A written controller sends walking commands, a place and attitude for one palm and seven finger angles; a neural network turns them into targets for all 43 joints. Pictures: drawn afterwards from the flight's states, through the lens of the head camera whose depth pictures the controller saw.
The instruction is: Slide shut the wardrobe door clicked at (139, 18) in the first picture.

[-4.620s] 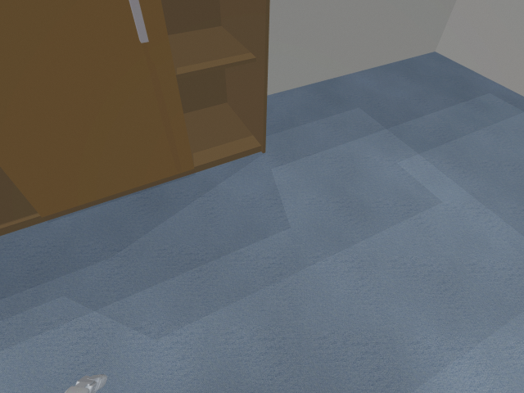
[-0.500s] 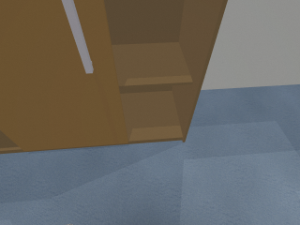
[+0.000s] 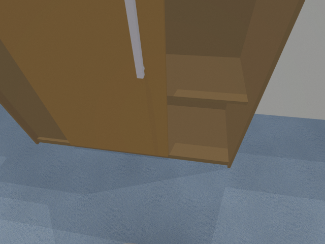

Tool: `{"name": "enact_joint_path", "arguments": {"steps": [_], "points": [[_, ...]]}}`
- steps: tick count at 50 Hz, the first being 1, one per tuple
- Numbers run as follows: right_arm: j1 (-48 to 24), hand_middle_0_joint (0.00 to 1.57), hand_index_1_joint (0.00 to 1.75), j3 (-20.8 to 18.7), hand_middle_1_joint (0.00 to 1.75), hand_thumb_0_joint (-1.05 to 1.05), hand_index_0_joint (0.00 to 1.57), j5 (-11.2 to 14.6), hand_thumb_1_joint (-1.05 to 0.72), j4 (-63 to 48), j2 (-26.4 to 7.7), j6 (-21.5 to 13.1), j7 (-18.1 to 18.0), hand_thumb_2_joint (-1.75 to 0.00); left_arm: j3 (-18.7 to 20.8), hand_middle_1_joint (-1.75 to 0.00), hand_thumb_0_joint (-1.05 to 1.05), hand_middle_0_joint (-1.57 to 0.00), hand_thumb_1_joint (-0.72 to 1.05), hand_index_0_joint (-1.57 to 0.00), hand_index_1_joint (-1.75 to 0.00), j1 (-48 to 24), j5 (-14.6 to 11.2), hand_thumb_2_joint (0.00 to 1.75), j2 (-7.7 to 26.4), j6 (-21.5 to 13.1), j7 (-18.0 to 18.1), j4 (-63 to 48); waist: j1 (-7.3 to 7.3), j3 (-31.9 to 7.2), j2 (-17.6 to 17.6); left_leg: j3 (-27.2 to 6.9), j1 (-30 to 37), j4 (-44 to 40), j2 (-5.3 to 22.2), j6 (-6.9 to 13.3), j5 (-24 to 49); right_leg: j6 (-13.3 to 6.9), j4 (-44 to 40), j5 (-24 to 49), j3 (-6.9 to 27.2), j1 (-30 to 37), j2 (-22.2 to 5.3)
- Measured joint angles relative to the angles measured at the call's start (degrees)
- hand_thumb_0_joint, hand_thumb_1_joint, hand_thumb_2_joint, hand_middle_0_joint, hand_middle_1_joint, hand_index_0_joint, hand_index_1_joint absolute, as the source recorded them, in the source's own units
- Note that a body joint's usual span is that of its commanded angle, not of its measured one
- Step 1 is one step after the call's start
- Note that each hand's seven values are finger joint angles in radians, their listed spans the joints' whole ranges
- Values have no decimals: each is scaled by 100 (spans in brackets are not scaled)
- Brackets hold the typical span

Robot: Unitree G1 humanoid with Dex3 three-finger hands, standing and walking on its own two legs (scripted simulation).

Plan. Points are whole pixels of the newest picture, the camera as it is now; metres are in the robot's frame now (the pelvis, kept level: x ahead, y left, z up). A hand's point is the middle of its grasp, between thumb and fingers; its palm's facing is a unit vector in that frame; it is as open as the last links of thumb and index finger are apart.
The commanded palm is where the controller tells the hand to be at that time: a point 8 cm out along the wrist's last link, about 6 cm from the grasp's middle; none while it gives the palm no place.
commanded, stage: take the last steps up to it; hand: left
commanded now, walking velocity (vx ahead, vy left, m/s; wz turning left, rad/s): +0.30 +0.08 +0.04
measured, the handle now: (137, 38) +0.77 +0.17 +0.14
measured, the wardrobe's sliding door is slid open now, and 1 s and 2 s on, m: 0.42 0.42 0.42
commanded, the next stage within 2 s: come to a stop and stand still in 0.74 s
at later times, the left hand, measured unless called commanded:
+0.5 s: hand (72, 242) +0.15 +0.30 -0.19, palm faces +0.07 -0.98 -0.16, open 7.4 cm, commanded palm none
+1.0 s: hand (100, 186) +0.32 +0.27 -0.18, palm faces -0.03 -0.97 -0.24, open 7.2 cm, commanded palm none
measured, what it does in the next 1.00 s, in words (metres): walks ahead: left foot, then right foot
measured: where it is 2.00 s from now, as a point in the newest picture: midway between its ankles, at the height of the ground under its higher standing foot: outside the picture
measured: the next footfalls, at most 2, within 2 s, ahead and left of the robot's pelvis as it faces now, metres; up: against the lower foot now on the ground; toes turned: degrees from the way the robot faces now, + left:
left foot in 0.18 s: +0.06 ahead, +0.17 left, +0.00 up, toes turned +7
right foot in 0.76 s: +0.33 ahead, +0.01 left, +0.00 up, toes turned -9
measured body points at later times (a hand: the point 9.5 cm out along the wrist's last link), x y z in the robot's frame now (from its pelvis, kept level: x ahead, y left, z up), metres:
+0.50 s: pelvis +0.11 +0.11 -0.01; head +0.11 +0.14 +0.44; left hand +0.15 +0.35 -0.17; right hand +0.06 -0.11 -0.15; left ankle +0.02 +0.17 -0.75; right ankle +0.16 -0.01 -0.66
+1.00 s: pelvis +0.28 +0.09 -0.01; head +0.31 +0.07 +0.43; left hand +0.32 +0.32 -0.16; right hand +0.28 -0.14 -0.18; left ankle +0.31 +0.24 -0.70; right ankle +0.29 +0.02 -0.75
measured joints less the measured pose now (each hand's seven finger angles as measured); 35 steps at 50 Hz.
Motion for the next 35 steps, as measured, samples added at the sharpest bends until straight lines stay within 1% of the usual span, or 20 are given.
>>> {"name": "enact_joint_path", "arguments": {"steps": [5, 8, 9, 10, 11, 12, 13, 14, 16, 18, 20, 24, 27, 31, 33, 35], "points": [[-243, 20, 30, 81, 30, 1, 19, 44, -91, -106, 143, -106, 36, -90, 42, -30, 0, -20, 91, -20, -30, 348, 40, 90, 114, 52, -26, 328, 180, -24, -121, 257, 271, -1085, -35, 127, -232, 182, -83, 0, -14, 73, -146], [-325, 20, 30, 154, 30, 1, 19, 67, -91, -193, 263, -256, 30, -90, 84, -30, 0, -20, 91, -20, -30, 497, 25, 90, 196, 125, -36, 506, 242, -69, -201, 465, 712, -2062, -112, 200, -147, 316, 164, -184, 9, 35, -232], [-316, 20, 30, 181, 30, 1, 19, 76, -91, -236, 276, -333, 15, -90, 90, -30, 0, -20, 91, -20, -30, 559, 11, 90, 200, 154, -42, 550, 231, -103, -162, 509, 936, -2446, -114, 212, -157, 342, 392, -340, 15, -32, -226], [-323, 20, 30, 185, 30, 1, 19, 73, -91, -249, 322, -414, -20, -90, 95, -30, 0, -20, 91, -20, -30, 570, -6, 90, 216, 203, -49, 606, 183, -103, -176, 519, 977, -2522, -147, 269, 109, 307, 803, -738, 75, -169, -258], [-313, 20, 30, 199, 30, 1, 19, 68, -91, -252, 400, -468, -59, -90, 99, -30, 0, -20, 91, -20, -30, 535, -8, 90, 241, 275, -46, 661, 155, -76, -249, 565, 993, -2402, -211, 357, 152, 245, 1379, -1156, 244, -364, -277], [-260, 20, 30, 233, 30, 1, 20, 60, -91, -259, 471, -501, -88, -90, 105, -30, 0, -20, 91, -20, -30, 497, -4, 90, 253, 333, -43, 687, 139, -72, -293, 623, 1075, -2376, -250, 441, 106, 181, 2005, -1388, 397, -604, -240], [-173, 20, 30, 266, 30, 1, 20, 54, -91, -249, 532, -529, -117, -90, 110, -30, 1, -20, 91, -20, -30, 447, 10, 90, 256, 365, -44, 694, 105, -89, -309, 662, 1195, -2457, -277, 507, 67, 126, 2581, -1425, 486, -852, -189], [-81, 20, 30, 211, 30, 0, 20, 92, -92, -254, 561, -573, -200, -90, 120, -30, 1, -20, 91, -20, -30, 381, 20, 90, 249, 370, -54, 686, 51, -108, -316, 689, 1332, -2607, -314, 555, 65, 88, 3067, -1312, 542, -1094, -148], [98, 20, 30, 207, 30, -1, 20, 108, -95, -198, 520, -635, -286, -90, 129, -30, 1, -20, 91, -20, -30, 187, 24, 90, 246, 323, -91, 642, -46, -115, -336, 717, 1631, -2990, -411, 607, 160, 75, 3725, -855, 582, -1507, -122], [301, 20, 30, 237, 30, -1, 20, 110, -95, -75, 504, -682, -313, -90, 143, -30, 1, -20, 91, -20, -30, -51, 21, 90, 259, 259, -102, 540, -88, -91, -382, 740, 1908, -3336, -518, 645, 247, 109, 4073, -468, 621, -1843, -98], [524, 20, 30, 279, 30, -1, 20, 122, -95, 75, 529, -720, -341, -90, 155, -29, 1, -20, 91, -20, -30, -298, 6, 90, 270, 214, -94, 425, -112, -58, -427, 757, 2132, -3571, -610, 682, 271, 135, 4256, -254, 654, -2107, -45], [974, 20, 30, 358, 30, -1, 20, 127, -93, 373, 664, -738, -390, -90, 173, -29, 0, -20, 91, -20, -30, -736, -23, 90, 253, 220, -83, 240, -181, -16, -472, 777, 2458, -3802, -756, 733, 166, 156, 4358, -46, 662, -2446, 69], [1272, 20, 30, 394, 30, 0, 20, 110, -92, 556, 789, -747, -420, -90, 161, -29, 0, -20, 91, -19, -30, -998, -33, 90, 205, 254, -95, 157, -292, 16, -432, 770, 2650, -3878, -816, 752, 21, 141, 4157, 9, 600, -2530, 105], [1566, 20, 30, 439, 30, 0, 20, 66, -91, 731, 936, -769, -444, -90, 102, -29, 0, -20, 91, -19, -30, -1324, -48, 90, 123, 273, -119, 74, -480, 147, -312, 746, 2906, -3934, -807, 721, -206, 50, 3407, -67, 452, -2411, 144], [1661, 20, 30, 457, 30, 1, 20, 52, -91, 795, 988, -763, -449, -90, 64, -29, 0, -20, 91, -19, -30, -1479, -59, 90, 79, 258, -120, 28, -560, 247, -229, 752, 3017, -3886, -751, 674, -365, -47, 2852, -176, 353, -2246, 221], [1723, 20, 30, 463, 30, 1, 20, 55, -91, 862, 1016, -730, -441, -90, 23, -29, 0, -20, 91, -19, -30, -1585, -69, 90, 37, 208, -103, -31, -604, 335, -136, 785, 3074, -3673, -651, 608, -598, -185, 2303, -316, 243, -1994, 369]]}}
